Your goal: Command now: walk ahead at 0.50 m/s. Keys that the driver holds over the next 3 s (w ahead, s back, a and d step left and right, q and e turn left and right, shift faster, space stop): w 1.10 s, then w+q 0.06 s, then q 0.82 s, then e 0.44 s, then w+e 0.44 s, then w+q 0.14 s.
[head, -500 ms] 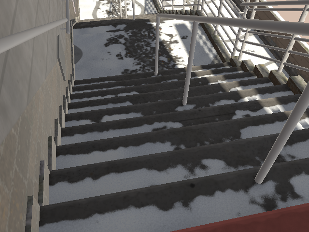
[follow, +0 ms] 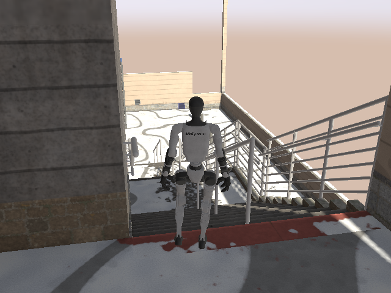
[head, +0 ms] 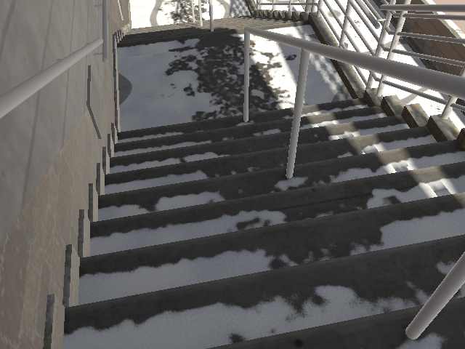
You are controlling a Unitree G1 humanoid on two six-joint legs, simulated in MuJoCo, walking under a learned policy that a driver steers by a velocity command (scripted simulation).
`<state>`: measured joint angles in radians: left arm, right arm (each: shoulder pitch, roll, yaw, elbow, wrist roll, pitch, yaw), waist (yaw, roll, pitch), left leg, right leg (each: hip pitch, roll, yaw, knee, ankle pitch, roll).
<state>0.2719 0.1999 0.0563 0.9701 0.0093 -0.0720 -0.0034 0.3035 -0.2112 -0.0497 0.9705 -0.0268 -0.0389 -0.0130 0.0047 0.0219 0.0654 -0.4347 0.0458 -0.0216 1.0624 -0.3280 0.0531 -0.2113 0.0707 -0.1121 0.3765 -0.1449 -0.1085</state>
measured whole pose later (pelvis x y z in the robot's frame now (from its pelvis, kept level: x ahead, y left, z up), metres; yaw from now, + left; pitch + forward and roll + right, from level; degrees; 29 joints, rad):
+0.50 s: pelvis +0.25 +0.09 -0.08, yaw -1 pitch +0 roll -5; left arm 0.51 0.21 0.04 0.99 0.04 -0.10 0.06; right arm 0.04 -0.26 -0.06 0.83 -0.02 -0.02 0.05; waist 0.12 0.07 0.00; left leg -0.49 0.12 -0.04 0.44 0.52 0.02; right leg -0.02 0.01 -0.06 0.83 -0.79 0.03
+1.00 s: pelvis +0.50 +0.13 -0.23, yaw +0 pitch +0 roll +1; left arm 0.10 0.20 0.04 0.95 0.04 0.00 -0.02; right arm 0.61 -0.16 -0.04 1.05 0.00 -0.09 -0.05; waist -0.07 -0.04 0.00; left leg -0.20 -0.04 0.08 0.89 -0.69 0.06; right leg -0.70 -0.07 0.05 0.75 0.44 -0.03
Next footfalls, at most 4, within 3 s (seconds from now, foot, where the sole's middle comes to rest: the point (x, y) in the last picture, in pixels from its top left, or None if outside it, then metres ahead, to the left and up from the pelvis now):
0.54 left None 0.42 0.22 -0.94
1.16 right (243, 308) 0.75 0.01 -1.11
1.76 left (174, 276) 0.96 0.31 -1.27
2.54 right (255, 288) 0.83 -0.04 -1.11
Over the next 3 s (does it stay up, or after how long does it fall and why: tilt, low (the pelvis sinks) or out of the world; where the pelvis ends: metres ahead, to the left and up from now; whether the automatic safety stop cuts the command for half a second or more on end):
stays up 0.97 0.05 -0.41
